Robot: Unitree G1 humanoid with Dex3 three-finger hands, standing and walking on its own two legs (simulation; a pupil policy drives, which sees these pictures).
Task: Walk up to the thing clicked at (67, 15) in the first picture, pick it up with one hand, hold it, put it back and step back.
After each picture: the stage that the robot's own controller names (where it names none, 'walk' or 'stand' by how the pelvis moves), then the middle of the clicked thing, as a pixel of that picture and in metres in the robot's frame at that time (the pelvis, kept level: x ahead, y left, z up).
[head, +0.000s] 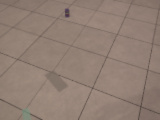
stand; (67, 13) +2.07 +0.28 -0.72
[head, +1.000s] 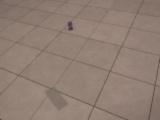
walk; (70, 26) +1.94 +0.35 -0.72
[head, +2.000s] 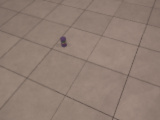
walk; (63, 41) +1.36 +0.32 -0.72
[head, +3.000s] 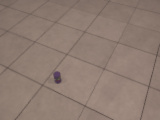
walk; (57, 77) +0.85 +0.30 -0.71
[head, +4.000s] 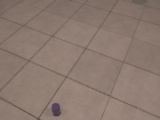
walk; (56, 109) +0.54 +0.21 -0.69
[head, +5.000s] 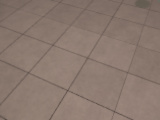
stand; out of the picture +0.40 +0.20 -0.71
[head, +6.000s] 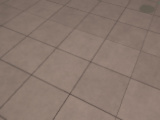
stand; out of the picture +0.39 +0.19 -0.72
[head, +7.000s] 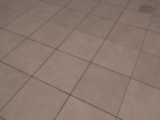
stand; out of the picture +0.39 +0.19 -0.73
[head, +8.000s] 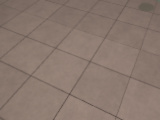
stand; out of the picture +0.38 +0.20 -0.73
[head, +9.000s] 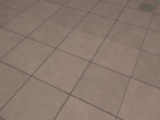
stand; out of the picture +0.38 +0.19 -0.73
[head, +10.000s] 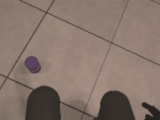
go down; (33, 65) +0.44 +0.25 -0.39
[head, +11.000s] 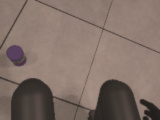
go down; (17, 56) +0.45 +0.28 -0.31
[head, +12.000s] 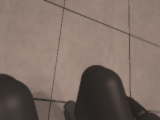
close in; out of the picture +0.41 +0.32 -0.22
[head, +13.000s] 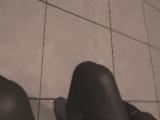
close; out of the picture +0.41 +0.32 -0.21
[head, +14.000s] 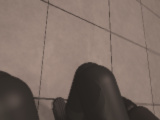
lift; out of the picture +0.39 +0.30 -0.22
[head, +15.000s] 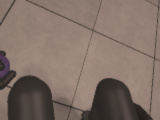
lift; out of the picture +0.33 +0.28 -0.11
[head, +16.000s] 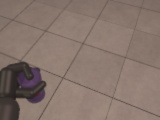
hold; (32, 86) +0.33 +0.18 +0.03
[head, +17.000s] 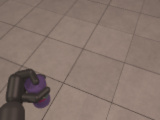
hold; (38, 92) +0.32 +0.17 -0.01
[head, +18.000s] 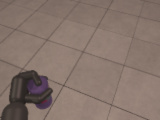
hold; (41, 93) +0.32 +0.17 -0.01
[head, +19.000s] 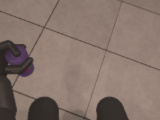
crouch; (21, 62) +0.41 +0.22 -0.09
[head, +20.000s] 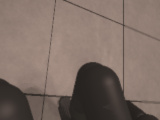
lower; out of the picture +0.40 +0.32 -0.22
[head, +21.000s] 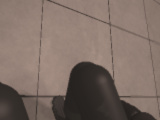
lower; out of the picture +0.40 +0.33 -0.22
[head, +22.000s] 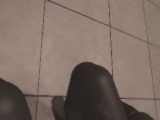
lower; out of the picture +0.40 +0.33 -0.23
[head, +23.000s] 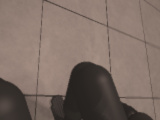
lower; out of the picture +0.40 +0.33 -0.22
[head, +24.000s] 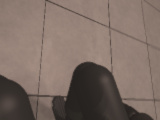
loosen; out of the picture +0.40 +0.33 -0.22
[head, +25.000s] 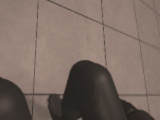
withdraw; out of the picture +0.39 +0.32 -0.22
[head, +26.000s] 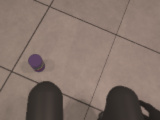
walk; (37, 63) +0.44 +0.25 -0.36
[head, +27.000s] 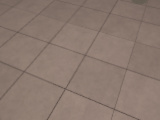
stand; out of the picture +0.37 +0.20 -0.66
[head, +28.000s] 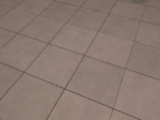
stand; out of the picture +0.38 +0.21 -0.67
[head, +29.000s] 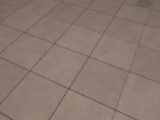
stand; out of the picture +0.39 +0.20 -0.70
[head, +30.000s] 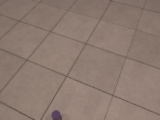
walk; (56, 116) +0.42 +0.21 -0.71
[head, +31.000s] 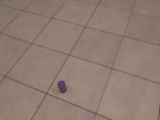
walk; (62, 87) +0.65 +0.23 -0.69
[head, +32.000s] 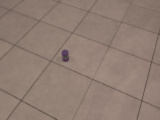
stand; (65, 56) +0.99 +0.19 -0.69
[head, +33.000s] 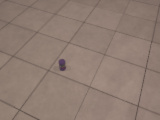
stand; (62, 65) +1.00 +0.22 -0.71
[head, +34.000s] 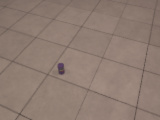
stand; (61, 68) +1.01 +0.23 -0.73
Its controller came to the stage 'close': yes
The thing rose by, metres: 0.70
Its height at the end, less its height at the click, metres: +0.00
